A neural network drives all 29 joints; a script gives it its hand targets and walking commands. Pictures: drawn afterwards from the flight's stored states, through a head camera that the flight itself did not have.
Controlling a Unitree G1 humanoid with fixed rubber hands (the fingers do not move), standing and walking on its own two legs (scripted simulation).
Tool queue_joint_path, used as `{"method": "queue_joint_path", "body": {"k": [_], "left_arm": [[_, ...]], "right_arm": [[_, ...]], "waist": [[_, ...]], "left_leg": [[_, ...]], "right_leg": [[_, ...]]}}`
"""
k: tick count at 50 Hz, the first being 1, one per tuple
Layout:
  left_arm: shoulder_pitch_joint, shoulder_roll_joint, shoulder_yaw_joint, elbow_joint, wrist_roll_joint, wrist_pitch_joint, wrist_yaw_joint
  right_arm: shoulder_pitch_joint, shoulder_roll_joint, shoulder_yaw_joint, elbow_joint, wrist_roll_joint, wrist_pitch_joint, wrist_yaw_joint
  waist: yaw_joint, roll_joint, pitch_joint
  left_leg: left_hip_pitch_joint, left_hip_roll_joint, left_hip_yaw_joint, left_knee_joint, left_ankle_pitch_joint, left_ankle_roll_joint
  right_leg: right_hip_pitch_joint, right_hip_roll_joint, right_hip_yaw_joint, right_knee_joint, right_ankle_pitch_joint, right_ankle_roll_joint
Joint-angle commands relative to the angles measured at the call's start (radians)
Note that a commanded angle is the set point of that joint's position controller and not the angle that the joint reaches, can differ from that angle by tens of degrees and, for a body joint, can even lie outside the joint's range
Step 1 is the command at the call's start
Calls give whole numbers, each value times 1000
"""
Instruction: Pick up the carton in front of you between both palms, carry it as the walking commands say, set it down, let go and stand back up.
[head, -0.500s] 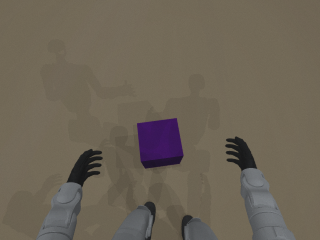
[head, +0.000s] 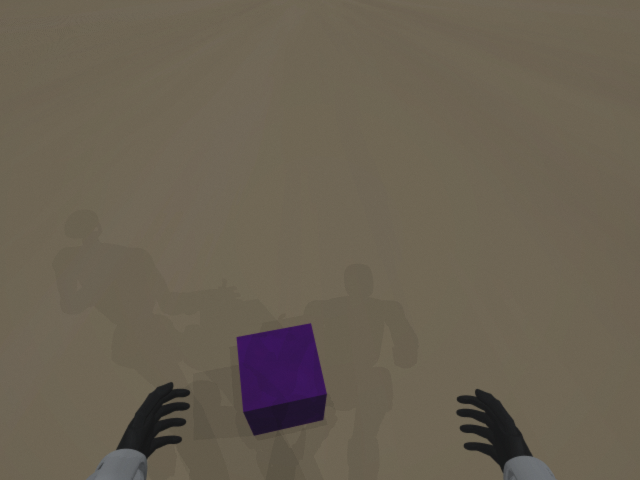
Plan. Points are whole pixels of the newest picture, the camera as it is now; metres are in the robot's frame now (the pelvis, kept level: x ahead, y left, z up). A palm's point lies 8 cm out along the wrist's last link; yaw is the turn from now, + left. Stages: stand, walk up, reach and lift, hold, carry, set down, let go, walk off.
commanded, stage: let go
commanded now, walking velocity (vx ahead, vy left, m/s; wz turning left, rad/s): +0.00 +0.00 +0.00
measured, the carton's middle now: (281, 380) +0.45 +0.10 -0.65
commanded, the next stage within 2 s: stand in 0.28 s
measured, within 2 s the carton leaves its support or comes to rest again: neither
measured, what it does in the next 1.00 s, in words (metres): stands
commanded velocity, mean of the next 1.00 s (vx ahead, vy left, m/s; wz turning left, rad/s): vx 0.00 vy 0.00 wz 0.00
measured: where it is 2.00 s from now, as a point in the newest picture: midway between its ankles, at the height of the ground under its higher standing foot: outside the picture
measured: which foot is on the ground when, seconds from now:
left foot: down 0.00-1.00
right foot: down 0.00-1.00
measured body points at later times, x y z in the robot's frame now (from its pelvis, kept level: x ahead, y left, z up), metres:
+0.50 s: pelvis +0.00 +0.03 -0.01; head +0.00 +0.06 +0.44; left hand +0.15 +0.31 -0.10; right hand +0.15 -0.25 -0.08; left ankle +0.00 +0.14 -0.74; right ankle -0.05 -0.09 -0.74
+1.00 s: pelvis +0.00 +0.05 +0.00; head +0.00 +0.07 +0.44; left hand +0.10 +0.34 -0.12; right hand +0.13 -0.23 -0.10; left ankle +0.00 +0.14 -0.74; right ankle -0.05 -0.09 -0.74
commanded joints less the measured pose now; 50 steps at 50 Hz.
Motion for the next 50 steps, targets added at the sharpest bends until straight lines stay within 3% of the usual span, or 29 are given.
{"method": "queue_joint_path", "body": {"k": [1, 3, 4, 6, 14, 15, 18, 20, 22, 27, 35, 50], "left_arm": [[-21, 112, 42, -88, 7, 1, 2], [-24, 111, 41, -92, 6, 6, 1], [-54, 151, 49, -146, 15, 57, 26], [-34, 138, 29, -140, 11, 77, 43], [-41, 117, 10, -146, -9, 100, 64], [-71, 199, 54, -1, -20, 21, 75], [-62, 172, 60, 46, -6, -72, 82], [-65, 162, 61, 75, -3, -94, 83], [-56, 165, 66, 98, 0, -106, 84], [-31, 178, 67, 142, 3, -119, 92], [1, 192, 59, 194, 1, -122, 102], [21, 215, 49, 277, -4, -124, 112]], "right_arm": [[-64, -69, -14, -105, 2, -1, 4], [-62, -73, -17, -106, -3, 5, 3], [-16, -68, -26, -43, 2, -22, -16], [-27, -78, -14, -62, 8, -27, -32], [-40, -88, -22, -60, 8, -17, -33], [-53, -182, -62, 93, -32, -51, -58], [-60, -177, -69, 131, -40, -100, -77], [-76, -165, -70, 157, -36, -114, -75], [-84, -168, -71, 177, -37, -121, -74], [-77, -186, -75, 218, -33, -129, -79], [-66, -209, -74, 262, -29, -127, -85], [-68, -213, -65, 330, -22, -124, -88]], "waist": [[18, 7, -34], [13, 2, -34], [10, 17, -84], [7, -17, -80], [0, 0, -66], [1, -114, -85], [-9, -22, -67], [-8, 47, -66], [-3, 70, -73], [-5, 79, -97], [-7, 60, -98], [-6, 47, -66]], "left_leg": [[137, -55, 63, 0, 180, 14], [147, -54, 63, 2, 188, 13], [104, -71, 64, 39, 164, 5], [79, -72, 59, 40, 157, 10], [98, -61, 46, 37, 199, 7], [-26, 21, 6, 79, 177, 24], [-50, 34, -19, 58, 82, 36], [-74, 47, -49, 33, 70, 40], [-80, 56, -70, 26, 103, 44], [-50, 68, -93, 38, 205, 49], [-32, 74, -113, 43, 259, 54], [-44, 68, -134, 13, 219, 59]], "right_leg": [[-124, -41, 6, -108, 276, 62], [-123, -39, 4, -104, 284, 62], [-62, -52, 21, -61, 380, 66], [-70, -45, 14, -37, 432, 74], [-103, -20, -14, -39, 345, 58], [-119, -53, -28, -32, 173, 73], [-133, -66, 20, -54, 46, 50], [-113, -67, 22, -34, 61, 51], [-89, -65, 20, -20, 95, 58], [-60, -67, 18, -13, 147, 63], [-45, -73, 12, -15, 173, 63], [-29, -94, 12, -43, 148, 59]]}}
